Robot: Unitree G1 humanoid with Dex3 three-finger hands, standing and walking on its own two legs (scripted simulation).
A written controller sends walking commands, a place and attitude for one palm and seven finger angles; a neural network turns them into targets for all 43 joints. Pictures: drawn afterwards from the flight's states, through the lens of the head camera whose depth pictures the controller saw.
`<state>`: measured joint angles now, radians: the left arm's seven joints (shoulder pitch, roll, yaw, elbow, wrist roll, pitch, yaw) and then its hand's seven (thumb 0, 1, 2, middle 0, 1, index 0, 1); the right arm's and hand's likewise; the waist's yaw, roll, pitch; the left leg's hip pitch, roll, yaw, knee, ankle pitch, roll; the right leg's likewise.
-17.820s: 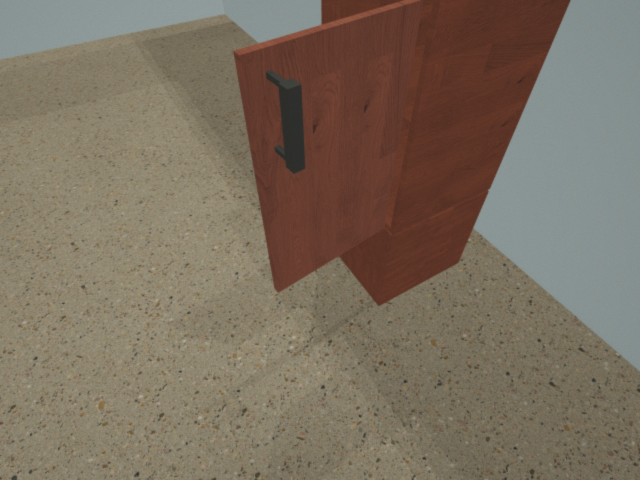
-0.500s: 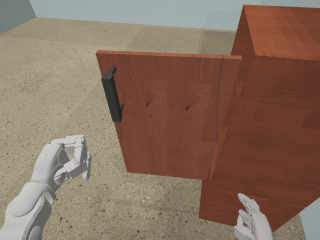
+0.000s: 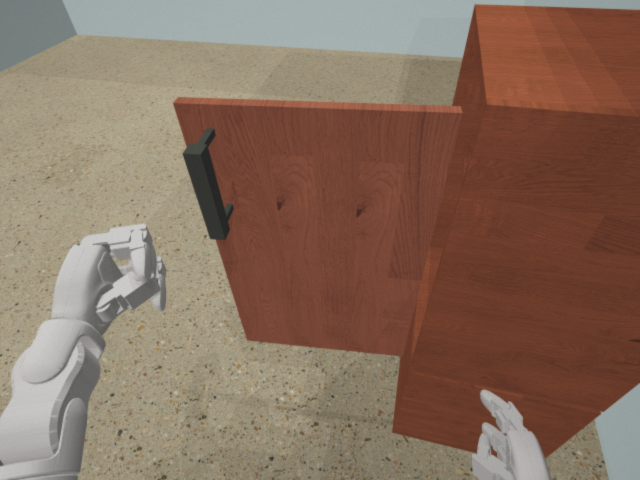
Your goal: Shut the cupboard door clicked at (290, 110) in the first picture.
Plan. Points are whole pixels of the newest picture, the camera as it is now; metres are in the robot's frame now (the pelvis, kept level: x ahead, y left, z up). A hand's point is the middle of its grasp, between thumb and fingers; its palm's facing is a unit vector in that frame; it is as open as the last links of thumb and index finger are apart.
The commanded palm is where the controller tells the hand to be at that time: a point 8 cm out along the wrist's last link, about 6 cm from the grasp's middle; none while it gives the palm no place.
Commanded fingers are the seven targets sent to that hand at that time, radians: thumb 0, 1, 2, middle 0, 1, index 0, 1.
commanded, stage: bring the fist close to the handle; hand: left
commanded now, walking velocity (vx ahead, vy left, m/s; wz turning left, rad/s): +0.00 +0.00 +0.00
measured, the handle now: (214, 185) +0.46 +0.20 +0.15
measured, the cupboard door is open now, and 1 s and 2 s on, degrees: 97 97 86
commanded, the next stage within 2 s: push the door shut along its arc in 1.14 s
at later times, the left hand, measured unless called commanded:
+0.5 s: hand (201, 258) +0.32 +0.18 +0.15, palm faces -0.03 -1.00 -0.05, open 3.1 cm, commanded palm +0.30 +0.23 +0.15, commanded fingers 0.00 0.90 0.90 -1.30 -1.50 -1.30 -1.50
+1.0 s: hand (214, 231) +0.36 +0.17 +0.15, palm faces +0.02 -1.00 -0.05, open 3.1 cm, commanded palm +0.33 +0.22 +0.15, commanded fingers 0.00 0.90 0.90 -1.30 -1.50 -1.30 -1.50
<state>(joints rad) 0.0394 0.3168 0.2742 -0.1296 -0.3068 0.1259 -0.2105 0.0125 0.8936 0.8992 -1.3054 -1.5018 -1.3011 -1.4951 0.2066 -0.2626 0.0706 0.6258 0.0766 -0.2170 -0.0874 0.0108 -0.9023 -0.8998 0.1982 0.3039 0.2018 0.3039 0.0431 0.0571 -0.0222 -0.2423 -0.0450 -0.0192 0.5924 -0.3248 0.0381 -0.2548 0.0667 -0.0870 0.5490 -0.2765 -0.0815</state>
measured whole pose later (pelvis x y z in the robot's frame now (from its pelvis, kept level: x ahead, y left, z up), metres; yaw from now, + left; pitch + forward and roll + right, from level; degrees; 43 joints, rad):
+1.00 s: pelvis +0.03 +0.01 +0.00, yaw -2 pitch +1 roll +0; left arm -0.12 0.24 0.16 0.02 -0.22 0.12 -0.09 0.01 0.90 0.90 -1.30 -1.50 -1.30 -1.49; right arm 0.21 -0.25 0.05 0.62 0.08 -0.12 -0.04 0.01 -0.90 -0.90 0.20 0.30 0.20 0.30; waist 0.01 0.05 -0.05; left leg -0.19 -0.06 0.01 0.52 -0.34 0.06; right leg -0.23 0.05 -0.05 0.53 -0.30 -0.06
